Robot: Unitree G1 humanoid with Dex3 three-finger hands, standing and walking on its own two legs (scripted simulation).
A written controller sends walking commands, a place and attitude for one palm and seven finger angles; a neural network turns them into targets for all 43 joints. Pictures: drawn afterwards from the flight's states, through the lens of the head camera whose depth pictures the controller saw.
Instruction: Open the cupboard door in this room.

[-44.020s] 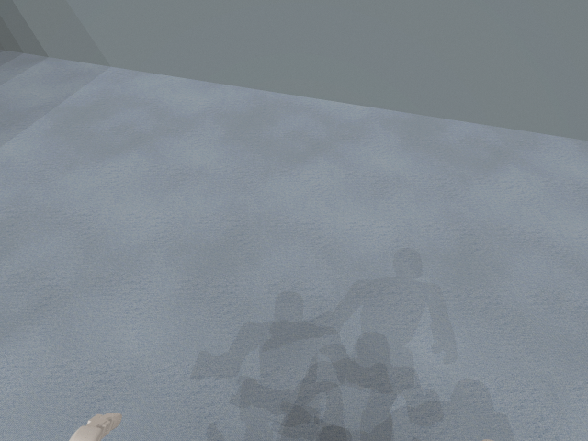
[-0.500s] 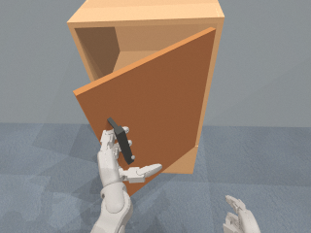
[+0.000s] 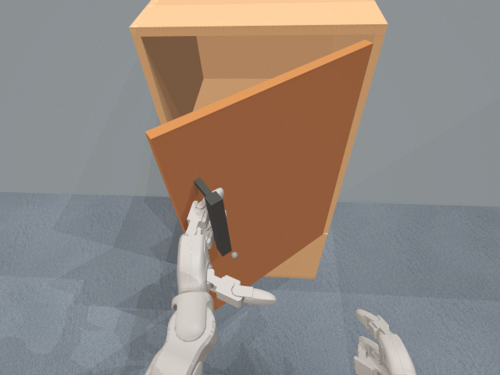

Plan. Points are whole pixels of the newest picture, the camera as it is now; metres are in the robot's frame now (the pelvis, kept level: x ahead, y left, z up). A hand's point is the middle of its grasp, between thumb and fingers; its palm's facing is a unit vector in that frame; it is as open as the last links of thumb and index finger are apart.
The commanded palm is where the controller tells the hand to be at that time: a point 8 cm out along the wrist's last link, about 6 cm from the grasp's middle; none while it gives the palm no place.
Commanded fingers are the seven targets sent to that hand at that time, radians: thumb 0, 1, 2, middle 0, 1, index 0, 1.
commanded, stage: slide the hand sideways off the handle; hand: left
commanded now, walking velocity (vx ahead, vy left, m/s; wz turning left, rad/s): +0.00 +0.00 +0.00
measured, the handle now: (213, 218) +0.34 +0.08 +0.08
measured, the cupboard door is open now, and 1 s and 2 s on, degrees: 39 44 44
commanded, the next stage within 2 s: draw the hand back to the body in 1.10 s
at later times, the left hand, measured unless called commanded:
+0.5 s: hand (234, 285) +0.23 +0.04 +0.08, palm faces -0.10 -0.99 +0.02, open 16.1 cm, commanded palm +0.20 +0.10 +0.08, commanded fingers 0.00 -0.50 0.30 -0.15 -0.30 -0.15 -0.30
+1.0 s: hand (184, 313) +0.19 +0.10 +0.08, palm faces +0.02 -1.00 -0.02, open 16.1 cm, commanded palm +0.15 +0.16 +0.08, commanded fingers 0.00 -0.50 0.30 -0.15 -0.30 -0.15 -0.30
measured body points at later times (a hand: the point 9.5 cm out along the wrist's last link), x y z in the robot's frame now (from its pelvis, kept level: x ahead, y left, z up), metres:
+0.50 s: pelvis -0.01 +0.02 +0.00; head +0.01 +0.00 +0.45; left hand +0.23 +0.09 +0.08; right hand +0.16 -0.20 -0.08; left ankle +0.01 +0.11 -0.69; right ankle +0.00 -0.07 -0.69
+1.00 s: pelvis +0.01 +0.00 -0.01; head +0.04 -0.03 +0.44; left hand +0.19 +0.15 +0.08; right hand +0.19 -0.23 -0.08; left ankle +0.01 +0.11 -0.69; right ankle +0.00 -0.07 -0.69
